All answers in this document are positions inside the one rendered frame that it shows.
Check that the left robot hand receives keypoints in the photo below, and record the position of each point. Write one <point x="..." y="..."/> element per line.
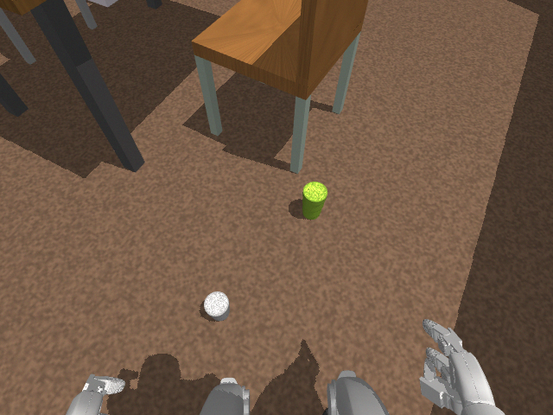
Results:
<point x="90" y="400"/>

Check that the table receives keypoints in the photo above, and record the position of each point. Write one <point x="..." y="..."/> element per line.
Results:
<point x="63" y="35"/>

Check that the right robot hand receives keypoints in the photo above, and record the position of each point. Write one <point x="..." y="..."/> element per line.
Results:
<point x="463" y="382"/>

